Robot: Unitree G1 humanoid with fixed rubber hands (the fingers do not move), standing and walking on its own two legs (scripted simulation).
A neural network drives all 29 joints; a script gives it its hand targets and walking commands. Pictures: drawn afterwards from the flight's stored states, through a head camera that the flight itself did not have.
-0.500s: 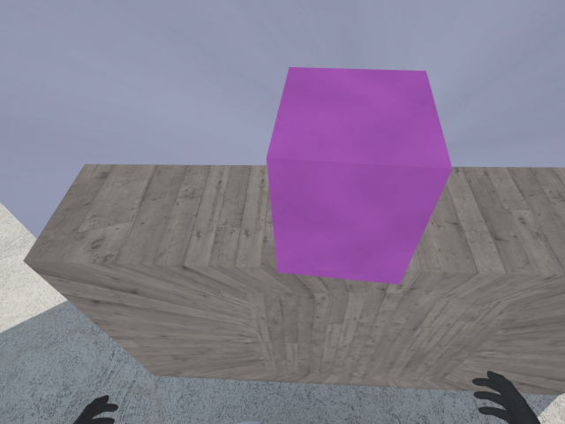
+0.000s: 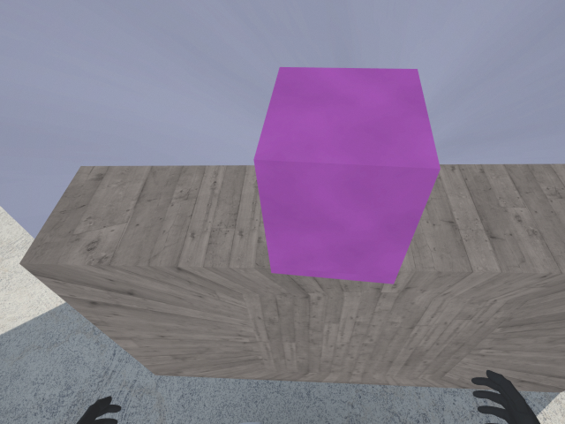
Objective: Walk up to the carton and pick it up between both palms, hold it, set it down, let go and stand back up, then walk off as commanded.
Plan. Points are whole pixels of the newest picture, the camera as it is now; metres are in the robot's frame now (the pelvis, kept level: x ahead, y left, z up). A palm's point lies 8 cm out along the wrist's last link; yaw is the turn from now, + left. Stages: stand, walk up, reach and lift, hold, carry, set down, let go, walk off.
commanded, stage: walk up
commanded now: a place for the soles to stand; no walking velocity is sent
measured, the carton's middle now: (338, 179) +0.45 -0.05 +0.09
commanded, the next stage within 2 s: reach and lift in 0.20 s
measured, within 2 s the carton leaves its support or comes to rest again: neither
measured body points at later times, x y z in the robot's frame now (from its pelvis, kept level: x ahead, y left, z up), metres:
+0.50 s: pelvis +0.01 -0.01 +0.00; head +0.03 -0.01 +0.45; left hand +0.22 +0.25 -0.05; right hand +0.18 -0.29 -0.07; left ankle +0.03 +0.10 -0.72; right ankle +0.04 -0.14 -0.72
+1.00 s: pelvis +0.01 -0.02 +0.02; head +0.00 -0.01 +0.47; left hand +0.22 +0.23 +0.01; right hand +0.22 -0.24 +0.02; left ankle +0.03 +0.10 -0.72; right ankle +0.04 -0.14 -0.72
